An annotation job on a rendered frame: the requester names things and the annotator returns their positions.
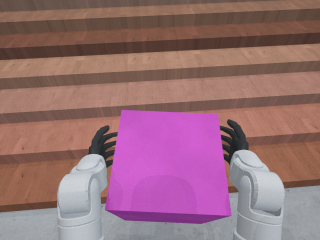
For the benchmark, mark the robot left forearm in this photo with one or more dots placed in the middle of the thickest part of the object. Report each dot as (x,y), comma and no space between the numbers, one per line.
(79,207)

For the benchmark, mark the robot right forearm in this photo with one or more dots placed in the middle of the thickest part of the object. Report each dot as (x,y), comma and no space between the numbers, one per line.
(261,196)

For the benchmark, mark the left robot hand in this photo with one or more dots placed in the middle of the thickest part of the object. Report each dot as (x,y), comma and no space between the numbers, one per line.
(98,145)

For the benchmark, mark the right robot hand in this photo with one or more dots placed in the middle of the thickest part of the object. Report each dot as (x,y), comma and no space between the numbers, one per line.
(237,141)

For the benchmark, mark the carton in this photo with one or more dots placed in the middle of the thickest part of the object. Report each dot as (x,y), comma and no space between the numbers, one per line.
(168,167)

